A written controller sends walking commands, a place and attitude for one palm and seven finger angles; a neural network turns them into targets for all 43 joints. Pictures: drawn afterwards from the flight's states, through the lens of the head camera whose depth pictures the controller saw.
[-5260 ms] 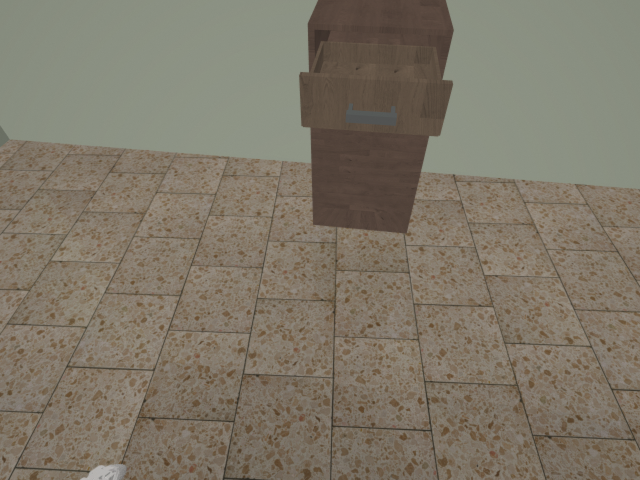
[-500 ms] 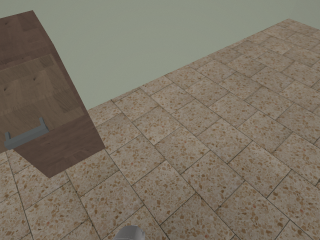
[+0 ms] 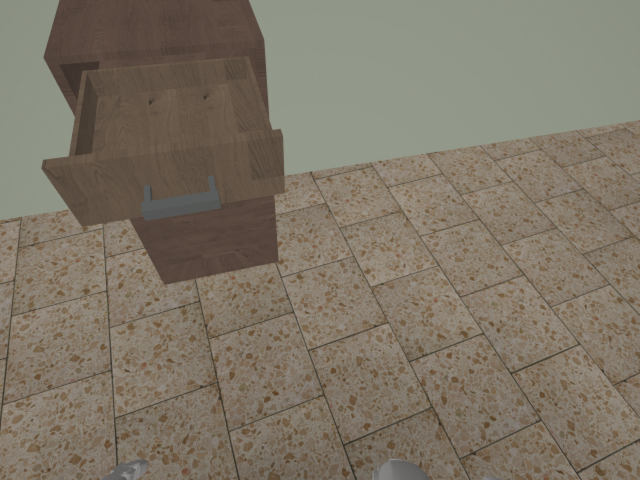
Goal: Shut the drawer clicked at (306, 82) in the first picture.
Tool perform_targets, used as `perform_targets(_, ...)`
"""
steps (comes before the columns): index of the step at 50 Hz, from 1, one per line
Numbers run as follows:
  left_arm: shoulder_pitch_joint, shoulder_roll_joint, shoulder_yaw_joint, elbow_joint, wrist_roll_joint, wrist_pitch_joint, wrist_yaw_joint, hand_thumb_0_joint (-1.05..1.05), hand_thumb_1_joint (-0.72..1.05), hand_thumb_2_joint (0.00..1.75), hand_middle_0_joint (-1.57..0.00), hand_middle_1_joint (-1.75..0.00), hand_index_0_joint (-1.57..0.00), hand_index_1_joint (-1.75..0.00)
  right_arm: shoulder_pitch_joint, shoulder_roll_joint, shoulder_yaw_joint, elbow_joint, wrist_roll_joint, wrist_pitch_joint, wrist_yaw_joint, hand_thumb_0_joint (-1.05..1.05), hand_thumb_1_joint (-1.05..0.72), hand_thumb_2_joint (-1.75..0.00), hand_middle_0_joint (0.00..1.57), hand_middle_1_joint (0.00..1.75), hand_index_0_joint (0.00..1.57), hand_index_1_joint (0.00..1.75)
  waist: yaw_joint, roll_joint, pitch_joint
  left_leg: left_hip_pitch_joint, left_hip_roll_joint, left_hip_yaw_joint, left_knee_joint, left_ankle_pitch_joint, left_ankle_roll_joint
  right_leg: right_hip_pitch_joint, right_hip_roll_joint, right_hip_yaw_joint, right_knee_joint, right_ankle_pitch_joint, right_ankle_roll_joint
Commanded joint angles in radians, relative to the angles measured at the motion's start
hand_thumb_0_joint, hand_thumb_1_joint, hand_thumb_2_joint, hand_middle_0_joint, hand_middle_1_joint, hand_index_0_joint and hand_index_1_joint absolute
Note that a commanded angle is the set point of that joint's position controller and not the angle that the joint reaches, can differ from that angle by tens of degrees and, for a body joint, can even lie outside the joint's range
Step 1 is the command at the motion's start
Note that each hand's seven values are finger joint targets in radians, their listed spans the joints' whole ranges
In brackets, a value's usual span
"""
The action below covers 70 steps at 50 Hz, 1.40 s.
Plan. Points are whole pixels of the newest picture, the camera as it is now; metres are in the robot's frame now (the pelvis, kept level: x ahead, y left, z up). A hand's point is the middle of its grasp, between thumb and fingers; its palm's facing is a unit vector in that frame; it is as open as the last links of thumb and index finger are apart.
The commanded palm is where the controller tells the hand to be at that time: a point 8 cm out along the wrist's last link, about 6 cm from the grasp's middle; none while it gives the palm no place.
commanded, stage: turn to face it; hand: left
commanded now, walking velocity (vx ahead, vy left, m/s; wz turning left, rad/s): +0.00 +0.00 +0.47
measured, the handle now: (181, 195) +0.53 +0.27 -0.02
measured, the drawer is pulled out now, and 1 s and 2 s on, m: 0.30 0.30 0.30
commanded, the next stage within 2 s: take the last steps up to it in 0.36 s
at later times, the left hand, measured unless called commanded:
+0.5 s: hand out of the picture +0.00 +0.18 -0.16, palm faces +0.27 -0.93 -0.24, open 7.4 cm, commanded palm none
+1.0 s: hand out of the picture +0.05 +0.21 -0.17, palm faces +0.24 -0.96 -0.14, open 7.4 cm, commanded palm none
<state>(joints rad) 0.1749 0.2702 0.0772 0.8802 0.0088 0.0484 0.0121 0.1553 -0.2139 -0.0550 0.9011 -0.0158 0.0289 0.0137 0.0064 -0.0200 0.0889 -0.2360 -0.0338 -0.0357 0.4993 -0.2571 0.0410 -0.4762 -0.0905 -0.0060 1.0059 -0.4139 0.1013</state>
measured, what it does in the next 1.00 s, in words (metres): steps on the spot: right foot, then left foot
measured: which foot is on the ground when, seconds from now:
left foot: down 0.00-0.18, up 0.20-0.56, down 0.58-1.00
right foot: up 0.00-0.16, down 0.18-0.58, up 0.60-1.00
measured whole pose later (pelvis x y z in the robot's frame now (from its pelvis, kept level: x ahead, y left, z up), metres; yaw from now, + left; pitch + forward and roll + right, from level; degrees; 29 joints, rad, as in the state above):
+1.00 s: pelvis +0.06 +0.02 +0.01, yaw +14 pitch -2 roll +0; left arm 0.23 0.20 0.05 1.07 0.02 0.03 -0.03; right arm 0.46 -0.11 -0.02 1.12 -0.02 -0.06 -0.03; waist -0.03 -0.05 0.04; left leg 0.05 0.00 0.06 0.28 -0.30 0.03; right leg -0.59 -0.10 -0.05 0.95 -0.20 0.04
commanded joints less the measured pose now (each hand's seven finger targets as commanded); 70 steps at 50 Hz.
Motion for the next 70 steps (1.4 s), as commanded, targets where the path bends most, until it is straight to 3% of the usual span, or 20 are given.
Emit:
perform_targets(1, -0.028, 0.054, 0.01, -0.097, 0.001, -0.022, 0.008, 0.0, 0.9, 0.9, -0.2, -0.3, -0.2, -0.3, 0.044, -0.215, -0.062, -0.059, -0.008, -0.014, -0.02, 0.0, -0.9, -0.9, 0.2, 0.3, 0.2, 0.3, -0.034, 0.163, -0.122, 0.107, 0.243, -0.278, -0.118, 0.472, 0.146, 0.011, 0.036, 0.003, -0.127, -0.016, -0.012)
perform_targets(5, 0.028, 0.049, 0.007, -0.091, -0.005, -0.034, 0.013, 0.0, 0.9, 0.9, -0.2, -0.3, -0.2, -0.3, 0.022, -0.209, -0.064, -0.065, -0.008, -0.007, -0.02, 0.0, -0.9, -0.9, 0.2, 0.3, 0.2, 0.3, -0.005, 0.185, -0.137, 0.019, 0.213, -0.311, -0.057, 0.497, 0.123, 0.195, 0.082, -0.013, -0.342, 0.059, -0.032)
perform_targets(7, 0.096, 0.081, 0.015, -0.074, -0.001, -0.052, 0.02, 0.0, 0.9, 0.9, -0.2, -0.3, -0.2, -0.3, 0.019, -0.177, -0.061, -0.066, 0.003, -0.008, -0.015, 0.0, -0.9, -0.9, 0.2, 0.3, 0.2, 0.3, 0.033, 0.09, -0.149, -0.1, 0.155, -0.283, 0.034, 0.338, 0.06, 0.394, 0.041, 0.012, -0.599, 0.236, -0.04)
perform_targets(9, 0.126, 0.214, 0.035, -0.081, 0.018, -0.061, 0.025, 0.0, 0.9, 0.9, -0.2, -0.3, -0.2, -0.3, 0.056, -0.093, -0.049, -0.095, 0.007, -0.01, -0.012, 0.0, -0.9, -0.9, 0.2, 0.3, 0.2, 0.3, 0.037, -0.247, -0.173, -0.343, -0.049, -0.029, 0.432, -0.345, -0.068, 0.486, -0.396, 0.383, -0.708, 0.449, -0.227)
perform_targets(15, -0.006, 0.087, 0.006, -0.098, 0.012, -0.062, 0.026, 0.0, 0.9, 0.9, -0.2, -0.3, -0.2, -0.3, 0.081, -0.104, -0.048, -0.011, -0.007, 0.023, 0.007, 0.0, -0.9, -0.9, 0.2, 0.3, 0.2, 0.3, -0.024, -0.172, -0.047, -0.289, 0.049, -0.007, 0.706, -0.114, -0.089, 0.25, -0.202, 0.074, -0.72, 0.31, -0.22)
perform_targets(23, 0.147, 0.141, 0.024, -0.002, 0.027, -0.056, 0.023, 0.0, 0.9, 0.9, -0.2, -0.3, -0.2, -0.3, -0.021, -0.053, -0.018, -0.012, 0.009, 0.006, -0.002, 0.0, -0.9, -0.9, 0.2, 0.3, 0.2, 0.3, 0.049, -0.194, -0.107, -0.154, 0.033, 0.084, 0.285, -0.229, -0.088, 0.384, -0.232, 0.051, -0.639, 0.594, -0.255)
perform_targets(26, 0.134, 0.124, 0.016, 0.037, 0.017, -0.053, 0.017, 0.0, 0.9, 0.9, -0.2, -0.3, -0.2, -0.3, 0.091, -0.043, -0.006, 0.034, 0.002, -0.018, -0.009, 0.0, -0.9, -0.9, 0.2, 0.3, 0.2, 0.3, 0.001, -0.194, -0.149, 0.045, 0.015, 0.123, 0.018, -0.075, -0.067, 0.324, -0.179, 0.007, -0.608, 0.313, -0.188)
perform_targets(27, 0.13, 0.096, 0.008, 0.043, 0.011, -0.049, 0.011, 0.0, 0.9, 0.9, -0.2, -0.3, -0.2, -0.3, 0.137, -0.066, -0.01, 0.05, 0.0, -0.03, -0.009, 0.0, -0.9, -0.9, 0.2, 0.3, 0.2, 0.3, -0.021, -0.118, -0.14, 0.177, 0.04, 0.095, -0.108, -0.036, -0.052, 0.207, -0.148, -0.023, -0.547, 0.108, -0.148)
perform_targets(29, 0.084, -0.011, -0.022, -0.004, 0.013, -0.045, -0.003, 0.0, 0.9, 0.9, -0.2, -0.3, -0.2, -0.3, 0.259, -0.236, -0.042, 0.071, -0.018, -0.037, -0.02, 0.0, -0.9, -0.9, 0.2, 0.3, 0.2, 0.3, -0.091, 0.345, -0.058, 0.251, 0.415, -0.425, -0.322, -0.266, 0.112, -0.166, 0.041, -0.142, -0.157, -0.198, -0.067)
perform_targets(31, 0.005, 0.023, -0.011, 0.014, 0.025, -0.043, -0.008, 0.0, 0.9, 0.9, -0.2, -0.3, -0.2, -0.3, 0.23, -0.181, -0.028, 0.082, -0.018, -0.041, -0.038, 0.0, -0.9, -0.9, 0.2, 0.3, 0.2, 0.3, -0.085, 0.252, 0.061, 0.106, 0.388, -0.42, -0.377, -0.356, 0.139, -0.207, 0.006, -0.004, 0.031, -0.075, -0.093)
perform_targets(37, 0.128, 0.003, -0.017, 0.125, 0.018, -0.053, -0.03, 0.0, 0.9, 0.9, -0.2, -0.3, -0.2, -0.3, 0.222, -0.08, -0.002, 0.104, 0.003, -0.088, -0.049, 0.0, -0.9, -0.9, 0.2, 0.3, 0.2, 0.3, -0.023, 0.137, 0.019, 0.192, 0.274, -0.115, -0.329, 0.17, 0.105, -0.167, 0.002, -0.016, 0.081, 0.17, -0.07)
perform_targets(45, -0.002, -0.024, -0.019, 0.105, 0.015, -0.043, -0.036, 0.0, 0.9, 0.9, -0.2, -0.3, -0.2, -0.3, 0.359, -0.066, 0.001, 0.171, -0.003, -0.102, -0.064, 0.0, -0.9, -0.9, 0.2, 0.3, 0.2, 0.3, -0.048, 0.117, 0.074, 0.277, 0.336, -0.098, -0.317, 0.338, 0.133, -0.306, -0.03, -0.012, 0.023, 0.218, -0.061)
perform_targets(53, -0.158, -0.055, -0.019, 0.057, 0.006, -0.062, -0.046, 0.0, 0.9, 0.9, -0.2, -0.3, -0.2, -0.3, 0.389, -0.073, -0.009, 0.211, -0.02, -0.098, -0.06, 0.0, -0.9, -0.9, 0.2, 0.3, 0.2, 0.3, -0.076, 0.165, 0.103, 0.2, 0.335, -0.047, -0.278, 0.355, 0.108, -0.117, -0.003, -0.071, -0.275, 0.197, -0.107)
perform_targets(57, 0.135, 0.009, 0.003, 0.148, 0.01, -0.091, -0.036, 0.0, 0.9, 0.9, -0.2, -0.3, -0.2, -0.3, 0.365, -0.08, -0.014, 0.221, -0.011, -0.091, -0.051, 0.0, -0.9, -0.9, 0.2, 0.3, 0.2, 0.3, 0.057, 0.061, -0.077, 0.08, 0.25, 0.043, 0.083, 0.538, 0.04, 0.409, 0.081, -0.131, -0.491, 0.246, -0.147)
perform_targets(58, 0.291, 0.085, 0.027, 0.193, 0.017, -0.106, -0.023, 0.0, 0.9, 0.9, -0.2, -0.3, -0.2, -0.3, 0.379, -0.047, -0.008, 0.213, 0.003, -0.094, -0.04, 0.0, -0.9, -0.9, 0.2, 0.3, 0.2, 0.3, 0.121, -0.072, -0.196, -0.13, 0.18, 0.106, 0.35, 0.306, -0.003, 0.68, -0.1, 0.072, -0.528, 0.202, -0.209)
perform_targets(59, 0.382, 0.177, 0.044, 0.21, 0.008, -0.107, -0.011, 0.0, 0.9, 0.9, -0.2, -0.3, -0.2, -0.3, 0.384, 0.016, 0.004, 0.176, 0.015, -0.095, -0.041, 0.0, -0.9, -0.9, 0.2, 0.3, 0.2, 0.3, 0.118, -0.255, -0.302, -0.312, 0.051, 0.121, 0.682, -0.321, -0.033, 0.778, -0.362, 0.454, -0.653, 0.309, -0.306)
perform_targets(60, 0.343, 0.18, 0.04, 0.2, -0.004, -0.1, -0.008, 0.0, 0.9, 0.9, -0.2, -0.3, -0.2, -0.3, 0.307, -0.013, -0.001, 0.159, 0.019, -0.088, -0.039, 0.0, -0.9, -0.9, 0.2, 0.3, 0.2, 0.3, 0.127, -0.139, -0.277, -0.326, 0.092, 0.03, 0.812, -0.32, -0.008, 0.632, -0.369, 0.482, -0.735, 0.14, -0.343)
perform_targets(62, 0.158, 0.083, 0.018, 0.153, -0.001, -0.095, 0.004, 0.0, 0.9, 0.9, -0.2, -0.3, -0.2, -0.3, 0.222, -0.005, -0.015, 0.133, 0.0, -0.079, -0.029, 0.0, -0.9, -0.9, 0.2, 0.3, 0.2, 0.3, 0.06, -0.048, -0.099, -0.362, 0.164, 0.015, 0.84, -0.175, 0.0, 0.375, -0.308, 0.355, -0.793, -0.056, -0.318)
perform_targets(65, 0.063, -0.018, -0.017, 0.134, 0.013, -0.108, 0.012, 0.0, 0.9, 0.9, -0.2, -0.3, -0.2, -0.3, 0.276, 0.041, -0.008, 0.155, -0.014, -0.046, -0.023, 0.0, -0.9, -0.9, 0.2, 0.3, 0.2, 0.3, -0.035, -0.074, -0.022, -0.238, 0.183, 0.051, 0.686, -0.095, -0.034, 0.132, -0.213, 0.111, -0.831, 0.105, -0.262)
perform_targets(70, 0.116, -0.018, -0.018, 0.15, 0.015, -0.118, 0.009, 0.0, 0.9, 0.9, -0.2, -0.3, -0.2, -0.3, 0.203, 0.055, -0.004, 0.12, -0.014, -0.042, -0.011, 0.0, -0.9, -0.9, 0.2, 0.3, 0.2, 0.3, -0.03, -0.097, -0.023, -0.206, 0.162, 0.109, 0.413, -0.044, -0.062, 0.17, -0.168, 0.041, -0.833, 0.247, -0.276)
